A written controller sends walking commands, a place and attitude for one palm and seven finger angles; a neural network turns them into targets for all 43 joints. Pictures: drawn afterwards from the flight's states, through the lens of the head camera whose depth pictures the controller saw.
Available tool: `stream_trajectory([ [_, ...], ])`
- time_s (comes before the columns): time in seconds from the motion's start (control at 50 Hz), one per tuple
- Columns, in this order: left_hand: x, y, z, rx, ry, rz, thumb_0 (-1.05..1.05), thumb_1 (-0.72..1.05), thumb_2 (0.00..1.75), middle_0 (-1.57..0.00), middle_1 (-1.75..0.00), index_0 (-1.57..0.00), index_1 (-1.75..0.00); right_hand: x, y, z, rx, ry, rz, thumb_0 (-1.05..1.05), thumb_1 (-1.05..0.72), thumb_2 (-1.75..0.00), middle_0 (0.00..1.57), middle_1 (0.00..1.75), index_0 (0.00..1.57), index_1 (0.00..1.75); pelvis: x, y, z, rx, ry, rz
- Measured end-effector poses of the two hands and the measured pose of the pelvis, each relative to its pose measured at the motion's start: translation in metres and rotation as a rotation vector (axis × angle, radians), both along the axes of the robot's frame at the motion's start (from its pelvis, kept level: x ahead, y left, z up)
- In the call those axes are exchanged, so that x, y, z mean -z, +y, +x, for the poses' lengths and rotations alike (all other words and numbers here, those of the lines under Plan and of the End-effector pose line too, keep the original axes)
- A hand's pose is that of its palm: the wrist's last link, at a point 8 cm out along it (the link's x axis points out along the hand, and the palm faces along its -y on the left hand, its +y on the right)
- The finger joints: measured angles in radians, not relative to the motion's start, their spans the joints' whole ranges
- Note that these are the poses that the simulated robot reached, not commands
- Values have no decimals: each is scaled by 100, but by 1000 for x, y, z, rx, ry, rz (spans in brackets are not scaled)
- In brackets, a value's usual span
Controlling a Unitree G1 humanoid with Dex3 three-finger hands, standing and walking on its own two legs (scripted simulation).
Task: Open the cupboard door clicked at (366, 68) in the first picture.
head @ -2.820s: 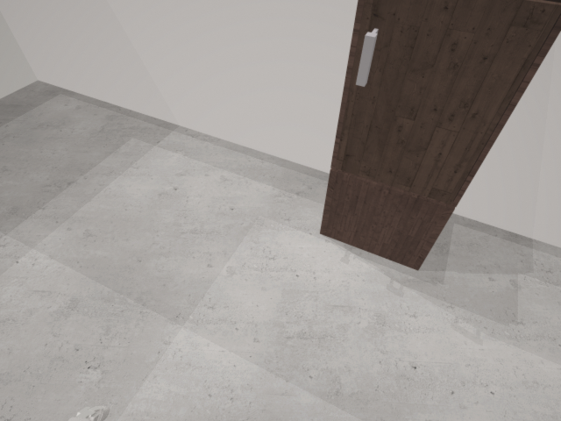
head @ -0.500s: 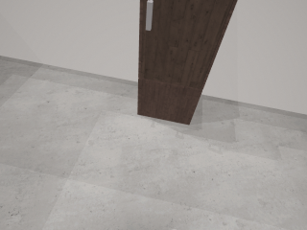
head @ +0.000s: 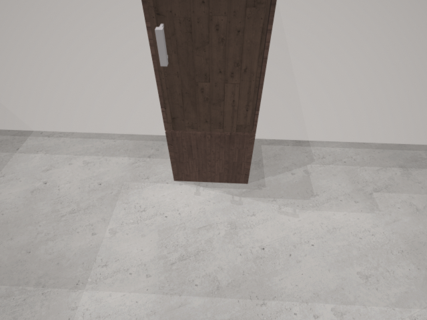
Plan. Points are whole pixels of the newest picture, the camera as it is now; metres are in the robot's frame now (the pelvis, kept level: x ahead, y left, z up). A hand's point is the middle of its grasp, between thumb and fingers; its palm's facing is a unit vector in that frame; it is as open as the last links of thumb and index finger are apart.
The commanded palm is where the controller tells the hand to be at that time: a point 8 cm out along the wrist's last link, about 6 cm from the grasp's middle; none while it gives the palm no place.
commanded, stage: take the last steps up to it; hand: left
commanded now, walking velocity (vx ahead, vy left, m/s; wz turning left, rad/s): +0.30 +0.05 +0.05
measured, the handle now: (163, 44) +0.97 +0.22 +0.08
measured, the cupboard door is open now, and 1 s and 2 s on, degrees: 0 0 0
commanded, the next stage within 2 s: come to a stop and stand still in 0.94 s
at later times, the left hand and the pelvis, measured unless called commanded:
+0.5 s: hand (102, 317) +0.17 +0.26 -0.18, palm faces +0.06 -0.99 -0.14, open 7.4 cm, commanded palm none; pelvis +0.17 +0.08 +0.00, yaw -1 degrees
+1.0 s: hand (144, 214) +0.42 +0.22 -0.16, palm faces +0.07 -0.97 -0.21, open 7.1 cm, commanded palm none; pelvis +0.35 +0.04 +0.00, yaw +1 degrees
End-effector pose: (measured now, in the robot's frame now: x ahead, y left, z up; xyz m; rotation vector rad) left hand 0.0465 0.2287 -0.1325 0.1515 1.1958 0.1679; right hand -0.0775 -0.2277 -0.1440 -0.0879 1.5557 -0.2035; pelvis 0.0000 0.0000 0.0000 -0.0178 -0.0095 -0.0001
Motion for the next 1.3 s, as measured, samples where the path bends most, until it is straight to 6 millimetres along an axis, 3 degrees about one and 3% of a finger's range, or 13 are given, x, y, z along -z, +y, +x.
stream_trajectory([
  [0.16,11,15,-49,-54,256,-27,0,93,90,-20,-29,-20,-30,-6,7,123,-55,-184,-20,1,-91,-90,20,30,19,30,0,17,47,-10,2,-7],
  [0.28,36,37,-53,-108,409,-85,0,92,90,-20,-29,-20,-30,0,39,235,-144,-341,-62,0,-91,-90,20,30,19,30,22,53,98,-12,-4,-16],
  [0.34,39,53,-26,-99,414,-91,0,91,90,-20,-29,-20,-30,-3,57,264,-143,-386,-76,0,-91,-90,20,30,19,30,22,66,115,7,-16,-9],
  [0.4,33,67,25,-71,331,-83,1,91,90,-20,-29,-20,-30,-10,71,273,-111,-381,-75,0,-92,-90,20,30,20,30,12,75,133,13,-18,0],
  [0.52,14,79,136,-33,120,-69,0,91,90,-19,-29,-19,-30,-17,82,274,-72,-302,-64,-1,-94,-90,20,30,20,30,-4,85,172,12,-6,11],
  [0.62,3,86,206,-2,49,-35,1,94,90,-19,-29,-19,-30,-11,94,267,-21,-213,-19,0,-93,-90,20,30,20,30,-7,83,206,11,-3,24],
  [0.76,-3,65,299,75,20,-14,1,92,90,-19,-29,-19,-30,-2,100,258,66,-53,43,0,-91,-90,20,30,20,30,-4,67,262,21,5,32],
  [0.86,6,36,359,97,-44,-14,0,92,90,-19,-29,-19,-30,9,87,268,90,67,77,0,-91,-90,20,30,20,30,11,44,306,14,3,22],
  [0.94,4,26,367,16,-52,-24,-1,93,90,-20,-29,-20,-30,6,65,318,42,50,55,1,-91,-90,20,30,20,30,5,37,335,-5,-2,4],
  [1.04,1,40,362,-18,30,7,-2,96,90,-20,-29,-20,-30,-1,44,420,-25,-122,1,1,-91,-90,20,30,19,30,-3,38,367,-16,12,-5],
  [1.16,20,47,350,-50,176,-46,-1,93,90,-20,-29,-20,-30,-8,44,530,-111,-298,-68,1,-93,-90,20,30,19,30,3,56,405,-8,-4,-32],
  [1.24,33,52,352,-72,239,-72,0,92,90,-20,-29,-20,-30,-14,60,576,-145,-353,-85,0,-93,-90,20,30,19,30,7,66,422,6,-12,-9],
  [1.3,29,57,358,-65,253,-65,0,92,90,-20,-29,-20,-30,-18,71,595,-150,-381,-78,0,-92,-90,20,30,19,30,4,68,422,17,-8,-8],
])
